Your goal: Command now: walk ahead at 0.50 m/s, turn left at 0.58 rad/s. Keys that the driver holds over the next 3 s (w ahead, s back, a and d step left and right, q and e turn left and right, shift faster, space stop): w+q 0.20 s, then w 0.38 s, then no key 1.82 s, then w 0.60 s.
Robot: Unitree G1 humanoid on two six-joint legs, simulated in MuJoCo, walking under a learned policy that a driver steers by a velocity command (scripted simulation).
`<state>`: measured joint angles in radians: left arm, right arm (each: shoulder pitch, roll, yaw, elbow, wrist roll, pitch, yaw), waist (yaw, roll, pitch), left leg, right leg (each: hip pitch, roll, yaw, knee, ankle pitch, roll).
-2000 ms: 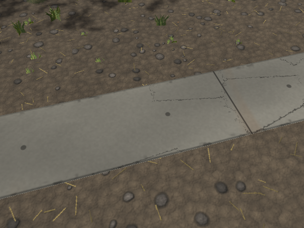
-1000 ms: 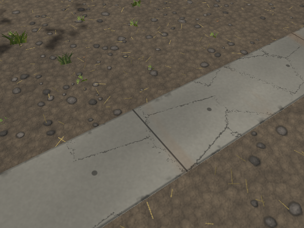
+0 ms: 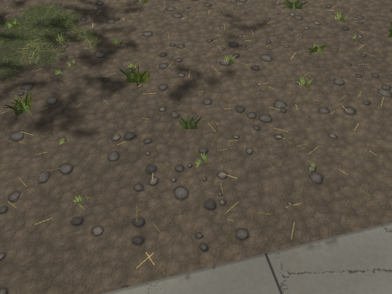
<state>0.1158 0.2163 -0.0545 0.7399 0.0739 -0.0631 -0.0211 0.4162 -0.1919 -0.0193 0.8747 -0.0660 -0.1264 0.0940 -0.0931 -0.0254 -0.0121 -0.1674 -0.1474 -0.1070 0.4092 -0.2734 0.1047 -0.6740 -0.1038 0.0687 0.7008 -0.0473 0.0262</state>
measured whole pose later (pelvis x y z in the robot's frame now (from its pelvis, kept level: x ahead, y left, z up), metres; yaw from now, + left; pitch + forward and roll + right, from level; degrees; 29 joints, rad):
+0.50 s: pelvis +0.28 -0.02 +0.00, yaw +13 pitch +3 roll -2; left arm 0.48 0.20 -0.01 0.99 0.08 -0.11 -0.05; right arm 0.07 -0.21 -0.01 0.78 -0.08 -0.06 0.08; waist 0.10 0.03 -0.04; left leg -0.70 0.07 -0.03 0.72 0.01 0.04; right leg 0.01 0.02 -0.16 0.19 -0.24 -0.02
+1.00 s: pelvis +0.46 +0.06 -0.03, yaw +14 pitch +2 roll +0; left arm 0.27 0.22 0.02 0.80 0.05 -0.10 -0.05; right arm 0.28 -0.22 -0.04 0.87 -0.04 -0.10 0.07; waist 0.00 -0.01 0.00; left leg -0.42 -0.02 0.04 0.91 -0.40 0.03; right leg -0.40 -0.01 -0.05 0.84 -0.39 -0.02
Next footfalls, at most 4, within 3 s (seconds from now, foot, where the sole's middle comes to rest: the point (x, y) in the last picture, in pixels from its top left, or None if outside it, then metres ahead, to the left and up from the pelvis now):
0.12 right None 0.25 -0.14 -0.78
0.62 left None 0.47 0.21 -0.78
0.96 right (200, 289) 0.51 -0.04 -0.78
2.70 right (201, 291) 0.50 -0.04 -0.78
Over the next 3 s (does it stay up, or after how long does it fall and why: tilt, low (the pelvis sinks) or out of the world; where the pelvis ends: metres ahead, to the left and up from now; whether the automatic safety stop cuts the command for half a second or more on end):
stays up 0.64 0.07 -0.09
